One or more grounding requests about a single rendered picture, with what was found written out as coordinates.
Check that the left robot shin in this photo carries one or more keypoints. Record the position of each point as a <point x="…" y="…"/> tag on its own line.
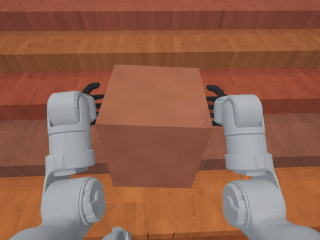
<point x="116" y="229"/>

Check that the left robot upper arm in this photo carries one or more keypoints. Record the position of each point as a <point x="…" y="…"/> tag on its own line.
<point x="69" y="208"/>

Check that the robot right hand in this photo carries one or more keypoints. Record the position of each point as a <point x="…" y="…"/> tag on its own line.
<point x="220" y="93"/>

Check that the right robot upper arm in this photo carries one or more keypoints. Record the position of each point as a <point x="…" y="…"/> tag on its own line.
<point x="257" y="208"/>

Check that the left robot forearm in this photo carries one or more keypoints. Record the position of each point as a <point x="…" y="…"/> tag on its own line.
<point x="69" y="117"/>

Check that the robot left thigh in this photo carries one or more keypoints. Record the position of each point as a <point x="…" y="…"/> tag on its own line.
<point x="118" y="235"/>

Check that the right robot forearm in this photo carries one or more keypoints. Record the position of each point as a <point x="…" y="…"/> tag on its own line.
<point x="244" y="128"/>

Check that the carton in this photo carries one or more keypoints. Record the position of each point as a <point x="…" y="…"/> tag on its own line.
<point x="154" y="125"/>

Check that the robot left hand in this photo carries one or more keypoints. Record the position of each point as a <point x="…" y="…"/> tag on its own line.
<point x="88" y="89"/>

